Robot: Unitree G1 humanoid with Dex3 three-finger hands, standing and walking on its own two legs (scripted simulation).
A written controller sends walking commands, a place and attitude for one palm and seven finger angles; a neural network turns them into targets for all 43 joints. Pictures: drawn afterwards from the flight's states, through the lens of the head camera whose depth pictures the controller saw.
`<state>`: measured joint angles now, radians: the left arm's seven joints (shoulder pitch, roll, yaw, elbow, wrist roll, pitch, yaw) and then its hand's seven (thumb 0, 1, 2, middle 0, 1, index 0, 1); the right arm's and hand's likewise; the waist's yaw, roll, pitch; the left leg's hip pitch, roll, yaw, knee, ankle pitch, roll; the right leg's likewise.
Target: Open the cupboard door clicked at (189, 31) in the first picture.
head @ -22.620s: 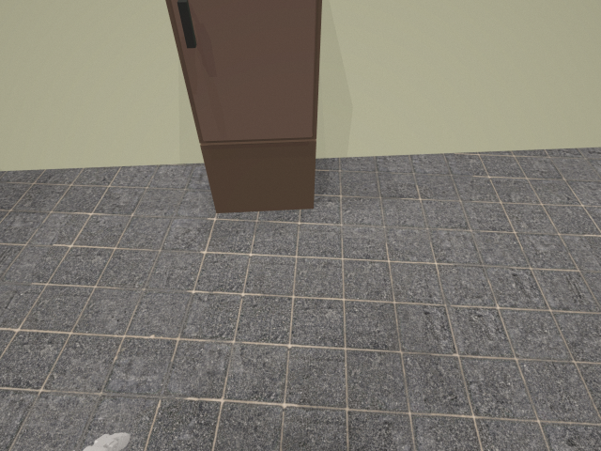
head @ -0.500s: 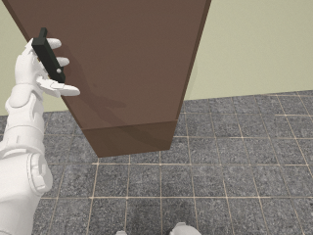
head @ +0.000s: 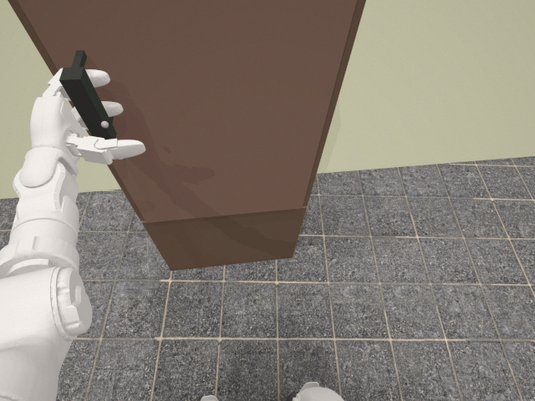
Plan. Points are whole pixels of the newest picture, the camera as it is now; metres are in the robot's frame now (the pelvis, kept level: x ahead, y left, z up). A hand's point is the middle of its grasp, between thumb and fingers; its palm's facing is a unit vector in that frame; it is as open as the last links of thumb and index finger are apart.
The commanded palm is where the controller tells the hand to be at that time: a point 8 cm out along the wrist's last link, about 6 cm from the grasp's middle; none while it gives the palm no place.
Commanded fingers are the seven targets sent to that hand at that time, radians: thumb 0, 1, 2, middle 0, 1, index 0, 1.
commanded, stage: close the thumb around the handle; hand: left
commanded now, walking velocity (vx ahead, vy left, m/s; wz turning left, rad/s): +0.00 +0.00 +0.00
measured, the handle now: (94, 99) +0.54 +0.24 +0.12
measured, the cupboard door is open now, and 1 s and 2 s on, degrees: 0 9 41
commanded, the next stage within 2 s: pull the door open along its arc in 0.48 s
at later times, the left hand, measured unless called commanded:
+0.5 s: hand (102, 125) +0.48 +0.21 +0.12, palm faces +0.06 -1.00 +0.01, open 6.0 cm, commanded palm +0.46 +0.26 +0.12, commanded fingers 0.00 0.90 0.90 -0.40 -1.35 -0.40 -1.35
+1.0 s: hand (104, 155) +0.43 +0.20 +0.12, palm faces +0.03 -1.00 +0.01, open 6.4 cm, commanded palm +0.37 +0.25 +0.12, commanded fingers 0.00 0.90 0.90 -0.40 -1.35 -0.40 -1.35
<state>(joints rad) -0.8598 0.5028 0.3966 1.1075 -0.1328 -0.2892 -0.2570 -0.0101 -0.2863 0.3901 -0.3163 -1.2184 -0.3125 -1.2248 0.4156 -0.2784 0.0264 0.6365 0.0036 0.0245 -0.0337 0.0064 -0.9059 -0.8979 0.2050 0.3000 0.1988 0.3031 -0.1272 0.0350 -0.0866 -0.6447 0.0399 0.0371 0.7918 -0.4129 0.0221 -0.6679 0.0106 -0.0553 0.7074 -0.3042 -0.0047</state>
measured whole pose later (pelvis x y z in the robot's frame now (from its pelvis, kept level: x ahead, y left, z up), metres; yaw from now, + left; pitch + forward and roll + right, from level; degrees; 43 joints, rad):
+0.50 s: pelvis +0.00 +0.00 +0.00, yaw +0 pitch +15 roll -2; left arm -0.88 0.51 0.40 1.13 -0.13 -0.30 -0.27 0.01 0.66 0.78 -0.36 -1.34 -0.37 -1.34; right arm 0.40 -0.28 0.03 0.64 0.00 0.02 -0.04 0.01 -0.91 -0.90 0.21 0.30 0.20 0.30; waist -0.13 0.03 -0.08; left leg -0.64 0.04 0.04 0.79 -0.41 0.02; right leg -0.66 0.01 -0.06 0.71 -0.30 0.00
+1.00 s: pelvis +0.01 +0.00 +0.01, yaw -2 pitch +12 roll -1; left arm -0.50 0.37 0.36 0.72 -0.22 -0.22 -0.25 0.00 0.66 0.70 -0.34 -1.35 -0.32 -1.33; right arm 0.39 -0.27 0.02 0.58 0.04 0.03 -0.03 0.01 -0.91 -0.90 0.20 0.30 0.20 0.30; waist -0.08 0.04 -0.12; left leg -0.51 0.04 0.07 0.72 -0.40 0.02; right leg -0.56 0.02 -0.02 0.66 -0.30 0.00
